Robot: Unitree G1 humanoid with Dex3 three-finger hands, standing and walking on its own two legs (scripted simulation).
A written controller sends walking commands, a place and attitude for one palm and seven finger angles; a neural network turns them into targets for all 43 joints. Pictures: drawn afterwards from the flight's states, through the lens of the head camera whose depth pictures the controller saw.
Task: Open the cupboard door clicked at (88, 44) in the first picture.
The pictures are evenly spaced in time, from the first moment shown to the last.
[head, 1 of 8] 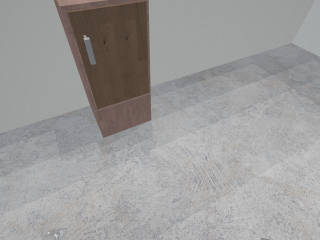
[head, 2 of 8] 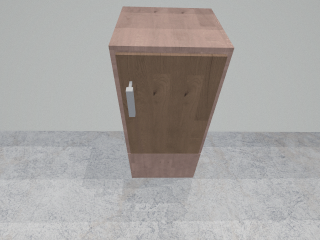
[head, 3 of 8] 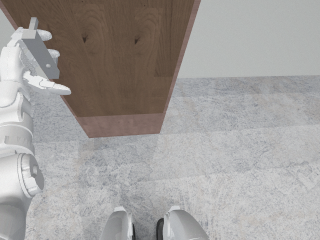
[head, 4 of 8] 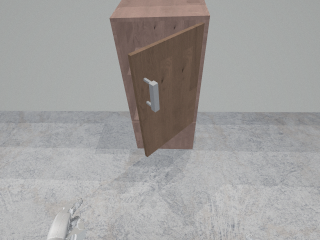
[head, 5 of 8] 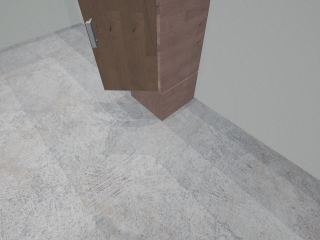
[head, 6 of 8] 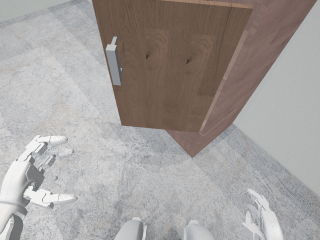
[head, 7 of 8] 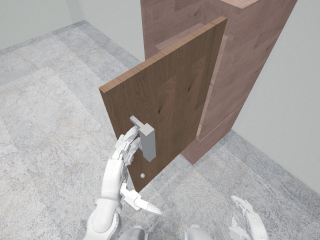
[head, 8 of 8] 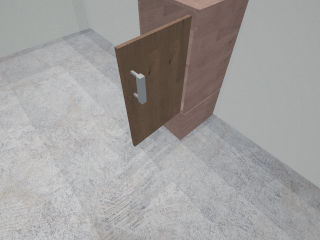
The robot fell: no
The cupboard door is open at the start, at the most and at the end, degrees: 0 93 92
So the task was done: yes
